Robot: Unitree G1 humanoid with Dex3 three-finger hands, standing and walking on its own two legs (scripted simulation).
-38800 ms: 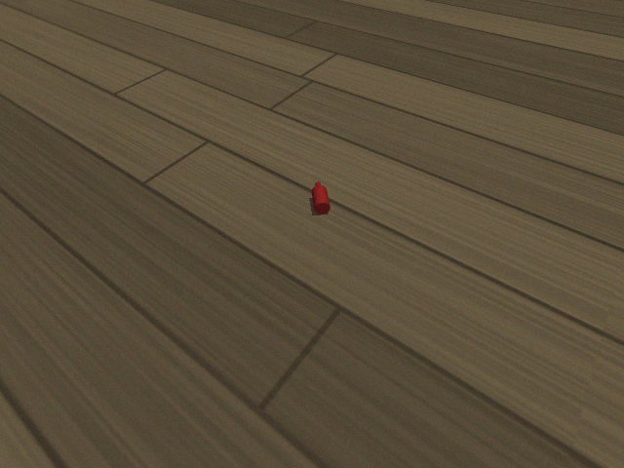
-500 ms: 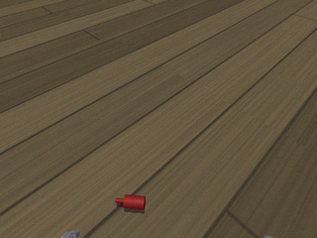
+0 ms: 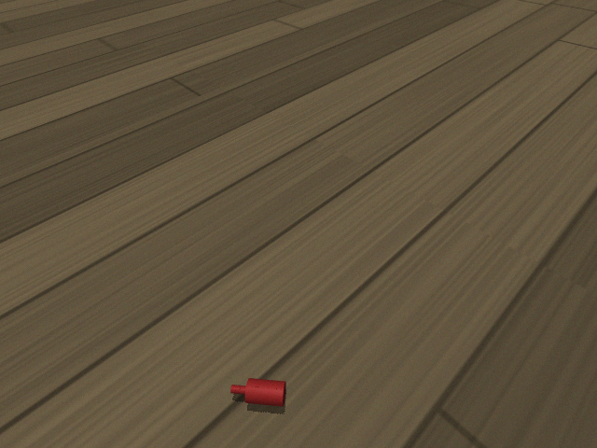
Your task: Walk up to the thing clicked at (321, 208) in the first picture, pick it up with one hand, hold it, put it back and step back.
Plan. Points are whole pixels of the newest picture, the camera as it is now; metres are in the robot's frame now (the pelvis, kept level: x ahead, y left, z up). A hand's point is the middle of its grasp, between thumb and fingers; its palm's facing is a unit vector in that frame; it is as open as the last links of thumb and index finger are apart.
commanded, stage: stand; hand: left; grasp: from above
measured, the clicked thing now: (257, 391) +0.45 +0.20 -0.74
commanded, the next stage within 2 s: step back in 1.70 s
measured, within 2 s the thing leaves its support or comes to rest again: neither
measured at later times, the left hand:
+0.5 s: hand out of the picture +0.07 +0.23 -0.16, palm faces +0.02 -0.94 -0.33, open 7.4 cm
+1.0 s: hand out of the picture +0.09 +0.23 -0.15, palm faces +0.01 -0.94 -0.34, open 7.4 cm
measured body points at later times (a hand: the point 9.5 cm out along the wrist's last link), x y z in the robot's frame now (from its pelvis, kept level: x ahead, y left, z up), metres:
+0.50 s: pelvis +0.01 -0.01 +0.00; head +0.01 -0.02 +0.45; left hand +0.07 +0.27 -0.14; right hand +0.07 -0.30 -0.14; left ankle +0.03 +0.10 -0.74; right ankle +0.00 -0.14 -0.74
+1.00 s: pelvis +0.02 -0.02 +0.00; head +0.02 -0.02 +0.45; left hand +0.09 +0.28 -0.13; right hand +0.09 -0.31 -0.13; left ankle +0.03 +0.10 -0.74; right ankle +0.00 -0.14 -0.74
